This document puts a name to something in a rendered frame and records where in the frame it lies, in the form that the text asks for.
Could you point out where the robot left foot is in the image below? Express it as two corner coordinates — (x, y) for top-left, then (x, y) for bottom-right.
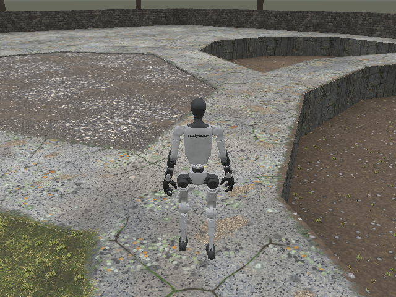
(179, 236), (188, 251)

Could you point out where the left robot upper arm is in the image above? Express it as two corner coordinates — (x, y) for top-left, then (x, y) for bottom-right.
(170, 125), (186, 160)

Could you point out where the robot left forearm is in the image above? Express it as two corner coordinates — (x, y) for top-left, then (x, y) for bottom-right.
(164, 150), (176, 181)

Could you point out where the robot right forearm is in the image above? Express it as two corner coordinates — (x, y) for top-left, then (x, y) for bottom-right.
(221, 150), (233, 178)

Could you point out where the robot left hand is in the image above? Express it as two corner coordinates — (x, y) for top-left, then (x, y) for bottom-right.
(163, 179), (177, 196)

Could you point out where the right robot shin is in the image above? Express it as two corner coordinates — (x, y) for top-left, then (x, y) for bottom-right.
(207, 208), (216, 251)

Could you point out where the robot right hand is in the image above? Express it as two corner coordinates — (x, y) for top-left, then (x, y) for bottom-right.
(220, 176), (235, 192)

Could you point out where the right robot upper arm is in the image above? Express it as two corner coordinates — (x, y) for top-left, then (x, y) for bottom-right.
(211, 125), (227, 159)

